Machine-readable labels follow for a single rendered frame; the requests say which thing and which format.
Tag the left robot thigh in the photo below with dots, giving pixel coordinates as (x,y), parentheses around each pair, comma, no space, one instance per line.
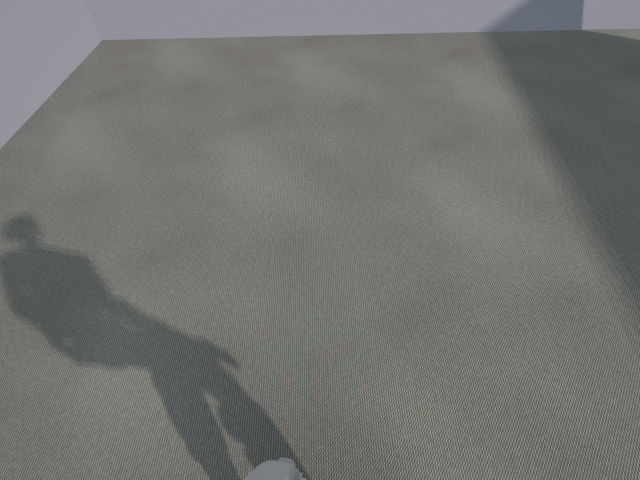
(275,470)

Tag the robot left shin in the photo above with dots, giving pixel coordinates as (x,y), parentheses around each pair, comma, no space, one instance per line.
(287,460)

